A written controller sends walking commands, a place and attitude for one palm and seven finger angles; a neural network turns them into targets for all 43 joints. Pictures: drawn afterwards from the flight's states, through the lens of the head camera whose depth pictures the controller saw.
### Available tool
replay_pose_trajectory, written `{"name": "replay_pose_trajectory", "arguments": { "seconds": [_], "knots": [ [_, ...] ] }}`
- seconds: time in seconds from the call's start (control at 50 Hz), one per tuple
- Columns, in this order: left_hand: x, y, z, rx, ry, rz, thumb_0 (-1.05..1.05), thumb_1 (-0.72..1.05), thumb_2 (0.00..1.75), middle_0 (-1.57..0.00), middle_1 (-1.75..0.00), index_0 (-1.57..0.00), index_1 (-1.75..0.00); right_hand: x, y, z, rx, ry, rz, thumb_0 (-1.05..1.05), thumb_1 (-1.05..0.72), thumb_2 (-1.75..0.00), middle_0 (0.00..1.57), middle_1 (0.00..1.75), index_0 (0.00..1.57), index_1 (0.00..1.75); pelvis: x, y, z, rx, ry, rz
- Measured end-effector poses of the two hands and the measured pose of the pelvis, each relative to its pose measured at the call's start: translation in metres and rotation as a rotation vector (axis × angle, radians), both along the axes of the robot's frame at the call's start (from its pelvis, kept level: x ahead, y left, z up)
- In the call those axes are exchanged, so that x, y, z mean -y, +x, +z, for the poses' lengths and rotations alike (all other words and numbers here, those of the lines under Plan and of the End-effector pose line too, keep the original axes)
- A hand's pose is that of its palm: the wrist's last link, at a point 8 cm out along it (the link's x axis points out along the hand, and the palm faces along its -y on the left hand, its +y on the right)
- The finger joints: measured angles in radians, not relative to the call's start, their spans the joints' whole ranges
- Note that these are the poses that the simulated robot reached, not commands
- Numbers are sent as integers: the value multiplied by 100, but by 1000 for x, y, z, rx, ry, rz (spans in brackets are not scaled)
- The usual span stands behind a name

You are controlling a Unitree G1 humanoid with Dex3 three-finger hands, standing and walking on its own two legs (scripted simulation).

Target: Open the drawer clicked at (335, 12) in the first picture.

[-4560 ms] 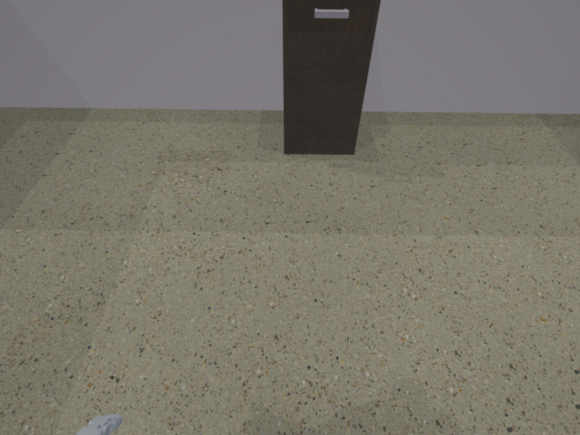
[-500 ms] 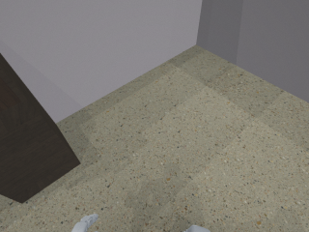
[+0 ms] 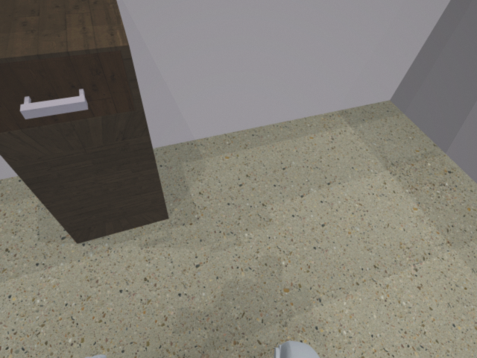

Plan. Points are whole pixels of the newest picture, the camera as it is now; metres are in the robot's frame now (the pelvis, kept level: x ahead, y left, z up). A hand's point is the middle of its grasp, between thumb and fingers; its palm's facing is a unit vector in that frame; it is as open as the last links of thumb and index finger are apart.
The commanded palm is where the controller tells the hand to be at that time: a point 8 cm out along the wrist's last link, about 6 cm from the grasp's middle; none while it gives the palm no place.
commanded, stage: turn to face it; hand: left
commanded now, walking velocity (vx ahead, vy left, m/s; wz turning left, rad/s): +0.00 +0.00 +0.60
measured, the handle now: (55, 101) +0.65 +0.49 -0.02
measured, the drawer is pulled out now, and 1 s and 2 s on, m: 0.00 0.00 0.00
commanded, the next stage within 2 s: take the last steps up to it in 0.50 s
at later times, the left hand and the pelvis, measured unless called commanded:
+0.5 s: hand out of the picture +0.00 +0.14 -0.14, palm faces +0.29 -0.91 -0.28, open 7.4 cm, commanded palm none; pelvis -0.02 -0.07 +0.00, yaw +17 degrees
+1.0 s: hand out of the picture -0.10 +0.19 -0.17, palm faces +0.42 -0.89 -0.18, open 7.4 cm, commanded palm none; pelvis -0.03 +0.01 +0.01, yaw +23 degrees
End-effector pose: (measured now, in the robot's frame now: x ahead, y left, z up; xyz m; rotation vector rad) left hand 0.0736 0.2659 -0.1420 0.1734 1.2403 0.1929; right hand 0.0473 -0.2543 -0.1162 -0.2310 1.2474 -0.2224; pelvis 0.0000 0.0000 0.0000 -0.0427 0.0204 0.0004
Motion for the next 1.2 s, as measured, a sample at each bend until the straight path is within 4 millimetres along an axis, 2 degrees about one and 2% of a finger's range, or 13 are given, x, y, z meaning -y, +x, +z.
{"name": "replay_pose_trajectory", "arguments": {
  "seconds": [0.08, 0.14, 0.3, 0.36, 0.44, 0.52, 0.64, 0.78, 0.84, 0.92, 1.02, 1.1, 1.2],
  "knots": [
    [-6, -13, 8, -3, 31, 45, 0, 91, 90, -20, -30, -19, -30, 0, 10, -2, -1, 18, 43, 0, -91, -90, 20, 30, 21, 30, 4, 0, 3, -1, 7, 46],
    [-1, -17, 13, 11, 44, 70, 0, 91, 90, -20, -30, -19, -30, 4, 15, -6, -5, 34, 73, 0, -91, -90, 20, 30, 21, 30, 10, -3, 2, 2, 14, 83],
    [40, -25, 24, 111, 72, 118, 0, 91, 90, -20, -30, -19, -30, 34, 30, -31, -6, 85, 148, 0, -90, -90, 20, 30, 21, 30, 45, -15, -8, 8, 45, 178],
    [58, -44, 28, 118, 83, 143, 0, 91, 90, -20, -30, -19, -30, 45, 39, -36, -1, 97, 176, 0, -91, -90, 20, 30, 21, 30, 57, -20, -8, 22, 51, 220],
    [76, -73, 35, 90, 72, 203, 0, 91, 90, -20, -30, -20, -30, 53, 51, -30, -4, 100, 228, 0, -91, -90, 20, 30, 20, 29, 66, -22, 0, 29, 72, 265],
    [88, -101, 32, 56, 53, 252, 0, 91, 90, -20, -30, -20, -30, 54, 57, -26, -16, 91, 274, 0, -91, -90, 20, 30, 20, 29, 69, -25, 3, 26, 82, 308],
    [94, -155, 19, -18, 11, 335, 0, 90, 90, -20, -30, -20, -30, 33, 70, -22, -40, 66, 360, 0, -91, -90, 20, 30, 20, 29, 62, -35, 2, 18, 77, 353],
    [77, -232, -12, -148, -62, 447, 0, 91, 90, -20, -30, -20, -30, -26, 85, -14, 53, 50, 476, 0, -91, -90, 20, 30, 20, 29, 32, -48, -10, 20, 43, 387],
    [67, -245, -13, -202, -80, 449, 0, 91, 90, -20, -30, -20, -30, -44, 74, -6, 69, 57, 477, 0, -91, -90, 20, 30, 20, 29, 21, -46, -5, 35, 35, 376],
    [51, -231, -6, -180, -94, 434, 0, 91, 90, -20, -30, -19, -30, -50, 51, -1, 25, 43, 433, 0, -93, -90, 20, 30, 21, 30, 6, -38, 4, 44, 21, 391],
    [31, -188, -2, -112, -90, 410, 0, 91, 90, -20, -30, -19, -30, -43, 19, -4, -93, 28, 381, 0, -93, -90, 20, 30, 21, 30, -7, -21, 7, 45, 28, 394],
    [19, -138, -2, -65, -83, 372, 0, 91, 90, -20, -30, -19, -30, -38, -7, -10, -197, 30, 319, 0, -92, -90, 20, 30, 21, 30, -13, -1, 5, 43, 37, 388],
    [8, -56, -2, 2, -68, 296, 0, 91, 90, -20, -30, -19, -30, -34, -29, -18, -323, 49, 239, 0, -91, -90, 20, 30, 21, 29, -16, 34, -3, 39, 47, 377]
  ]
}}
